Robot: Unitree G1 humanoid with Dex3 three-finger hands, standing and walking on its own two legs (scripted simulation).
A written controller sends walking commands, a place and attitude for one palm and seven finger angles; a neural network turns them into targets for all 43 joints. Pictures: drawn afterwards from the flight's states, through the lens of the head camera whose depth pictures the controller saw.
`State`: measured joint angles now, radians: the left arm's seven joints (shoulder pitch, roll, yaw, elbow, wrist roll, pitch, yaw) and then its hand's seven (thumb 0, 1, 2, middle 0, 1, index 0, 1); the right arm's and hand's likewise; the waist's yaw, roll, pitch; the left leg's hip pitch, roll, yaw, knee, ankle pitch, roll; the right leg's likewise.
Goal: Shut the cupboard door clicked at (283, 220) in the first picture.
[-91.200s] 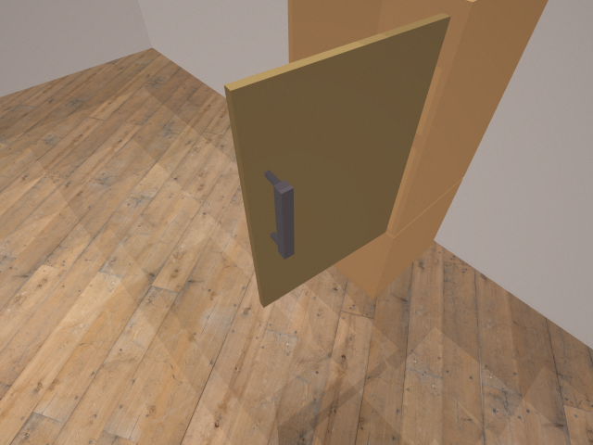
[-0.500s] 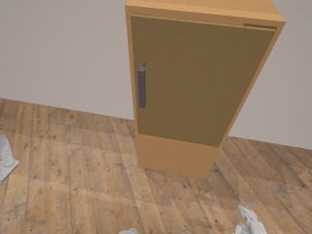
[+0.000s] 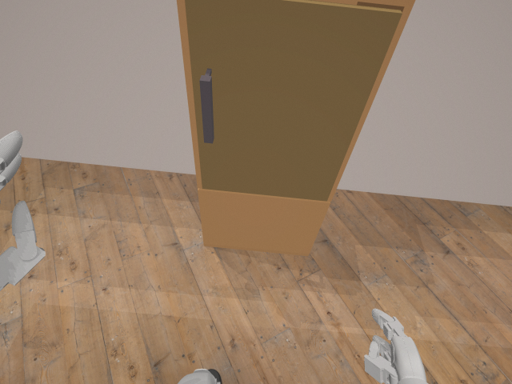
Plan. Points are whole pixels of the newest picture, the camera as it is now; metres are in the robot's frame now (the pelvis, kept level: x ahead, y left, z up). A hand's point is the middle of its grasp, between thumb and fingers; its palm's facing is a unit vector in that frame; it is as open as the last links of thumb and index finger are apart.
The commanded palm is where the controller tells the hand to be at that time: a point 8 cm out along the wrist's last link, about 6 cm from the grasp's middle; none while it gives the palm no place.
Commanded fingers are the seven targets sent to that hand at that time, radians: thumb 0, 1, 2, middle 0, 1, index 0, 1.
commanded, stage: stop stepping back and stand still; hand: left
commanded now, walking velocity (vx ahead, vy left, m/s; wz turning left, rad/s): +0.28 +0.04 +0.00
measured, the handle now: (208, 107) +0.72 +0.15 +0.01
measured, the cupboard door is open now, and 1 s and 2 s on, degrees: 0 0 0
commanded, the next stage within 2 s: let the arm hang, fingers relaxed in 1.42 s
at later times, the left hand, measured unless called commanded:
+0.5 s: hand out of the picture +0.11 +0.29 +0.21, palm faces +0.32 -0.80 -0.51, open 7.4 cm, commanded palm +0.08 +0.35 +0.19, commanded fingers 0.00 0.90 0.90 -0.20 -0.30 -0.20 -0.30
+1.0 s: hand out of the picture +0.17 +0.34 +0.21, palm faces +0.40 -0.72 -0.56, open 7.4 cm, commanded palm +0.11 +0.37 +0.19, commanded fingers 0.00 0.90 0.90 -0.20 -0.30 -0.20 -0.30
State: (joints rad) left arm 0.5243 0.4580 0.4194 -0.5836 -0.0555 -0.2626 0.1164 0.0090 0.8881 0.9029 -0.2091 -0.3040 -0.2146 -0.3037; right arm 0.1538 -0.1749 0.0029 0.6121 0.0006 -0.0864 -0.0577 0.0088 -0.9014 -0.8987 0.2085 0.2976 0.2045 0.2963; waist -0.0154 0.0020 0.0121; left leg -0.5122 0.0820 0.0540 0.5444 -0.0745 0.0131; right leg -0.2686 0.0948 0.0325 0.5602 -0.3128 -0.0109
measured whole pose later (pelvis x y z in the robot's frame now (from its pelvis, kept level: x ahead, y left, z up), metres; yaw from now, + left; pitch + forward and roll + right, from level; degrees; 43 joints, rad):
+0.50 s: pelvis -0.07 +0.06 +0.00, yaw -3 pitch -2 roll -2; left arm 0.64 0.53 0.45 -0.70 -0.07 -0.17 0.12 0.01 0.89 0.90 -0.21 -0.30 -0.21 -0.30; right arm 0.24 -0.16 0.02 0.63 -0.02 -0.09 -0.04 0.01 -0.90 -0.90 0.21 0.30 0.20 0.30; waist 0.00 -0.01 -0.03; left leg -0.56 -0.02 0.04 0.77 -0.32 -0.05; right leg -0.14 0.11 -0.11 0.49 -0.31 -0.11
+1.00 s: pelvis -0.04 +0.08 +0.01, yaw -3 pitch +0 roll -1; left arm 0.60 0.50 0.51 -0.53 -0.06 -0.21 0.16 0.01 0.89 0.90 -0.21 -0.30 -0.21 -0.30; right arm 0.27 -0.17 0.03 0.63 0.00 -0.10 -0.04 0.01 -0.90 -0.90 0.21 0.30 0.20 0.30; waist -0.02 0.04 0.00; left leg -0.29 0.09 0.05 0.58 -0.30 -0.03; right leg -0.25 0.06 -0.08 0.51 -0.27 -0.06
